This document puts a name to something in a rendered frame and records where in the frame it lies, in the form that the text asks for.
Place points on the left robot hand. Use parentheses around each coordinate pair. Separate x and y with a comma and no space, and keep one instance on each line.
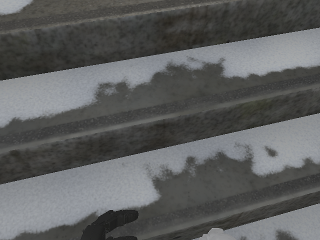
(108,222)

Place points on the right robot shin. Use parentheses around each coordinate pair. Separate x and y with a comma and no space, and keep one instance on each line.
(215,230)

